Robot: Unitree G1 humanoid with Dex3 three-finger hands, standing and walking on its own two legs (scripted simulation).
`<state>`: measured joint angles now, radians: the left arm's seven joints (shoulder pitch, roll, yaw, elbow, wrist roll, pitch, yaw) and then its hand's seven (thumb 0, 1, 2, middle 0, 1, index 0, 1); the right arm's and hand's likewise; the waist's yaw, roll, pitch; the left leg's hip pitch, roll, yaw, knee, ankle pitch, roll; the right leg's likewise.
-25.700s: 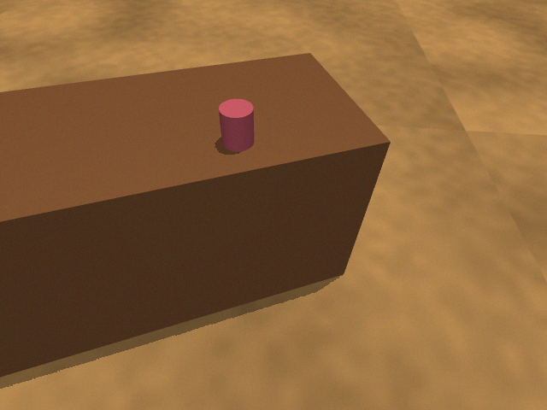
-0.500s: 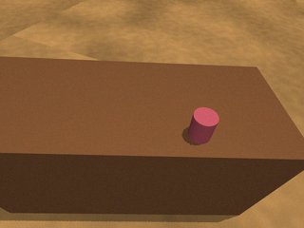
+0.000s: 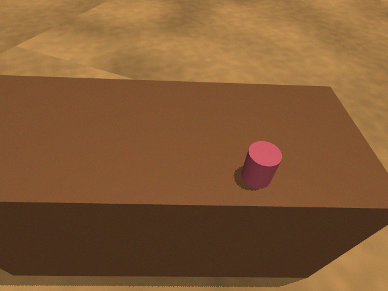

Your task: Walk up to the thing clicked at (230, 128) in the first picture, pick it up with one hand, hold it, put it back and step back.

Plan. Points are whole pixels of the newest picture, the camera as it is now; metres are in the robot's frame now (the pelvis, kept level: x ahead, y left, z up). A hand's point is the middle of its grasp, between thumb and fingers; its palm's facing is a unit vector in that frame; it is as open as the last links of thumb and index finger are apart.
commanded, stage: home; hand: right
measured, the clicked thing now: (260, 165) +0.44 -0.18 -0.03
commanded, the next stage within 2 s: stand in 0.22 s
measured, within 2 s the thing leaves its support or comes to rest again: neither
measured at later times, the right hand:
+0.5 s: hand out of the picture +0.07 -0.25 -0.15, palm faces -0.02 +0.94 -0.35, open 15.6 cm
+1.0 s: hand out of the picture +0.07 -0.25 -0.15, palm faces -0.02 +0.94 -0.35, open 7.5 cm
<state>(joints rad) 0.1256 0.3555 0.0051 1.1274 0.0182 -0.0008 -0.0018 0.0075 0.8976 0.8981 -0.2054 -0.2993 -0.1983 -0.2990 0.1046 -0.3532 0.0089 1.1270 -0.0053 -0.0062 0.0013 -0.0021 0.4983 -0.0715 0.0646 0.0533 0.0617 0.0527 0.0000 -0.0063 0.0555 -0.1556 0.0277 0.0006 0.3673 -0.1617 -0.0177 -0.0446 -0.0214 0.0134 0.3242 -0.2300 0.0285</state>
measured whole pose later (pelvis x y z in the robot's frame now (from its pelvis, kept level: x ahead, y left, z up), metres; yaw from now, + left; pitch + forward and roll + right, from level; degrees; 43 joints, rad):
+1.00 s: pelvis +0.00 +0.01 +0.00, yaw +0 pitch -2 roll +0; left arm 0.15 0.36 0.01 1.11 0.02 0.00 0.00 0.01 0.90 0.90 -0.21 -0.30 -0.20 -0.30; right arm 0.12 -0.35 0.00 1.13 0.00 0.00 0.01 0.01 -0.88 -0.89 0.21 0.30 0.20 0.29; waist 0.00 -0.02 0.06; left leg -0.16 0.01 0.00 0.36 -0.16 -0.01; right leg -0.04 -0.04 0.01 0.31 -0.22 0.04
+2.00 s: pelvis +0.01 +0.00 +0.00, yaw +1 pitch -2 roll +0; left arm 0.14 0.35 0.01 1.10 0.02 0.00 0.00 0.01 0.90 0.90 -0.21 -0.30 -0.20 -0.30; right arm 0.10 -0.35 0.00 1.13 0.00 0.00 0.01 0.01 -0.91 -0.90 0.21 0.30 0.20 0.30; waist 0.00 -0.01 0.06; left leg -0.15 0.01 -0.01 0.36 -0.16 -0.01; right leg -0.03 -0.03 0.00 0.30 -0.23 0.04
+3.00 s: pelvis -0.02 +0.00 -0.01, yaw +1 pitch -1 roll +0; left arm 0.09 0.39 0.04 1.02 0.00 0.02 0.01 0.01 0.90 0.90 -0.21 -0.30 -0.20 -0.30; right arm 0.04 -0.36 -0.03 1.04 0.01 0.03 0.02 0.01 -0.91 -0.90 0.21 0.30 0.20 0.30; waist 0.00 -0.01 0.16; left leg -0.27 0.02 -0.02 0.47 -0.18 -0.01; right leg -0.20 -0.03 -0.01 0.54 -0.28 0.00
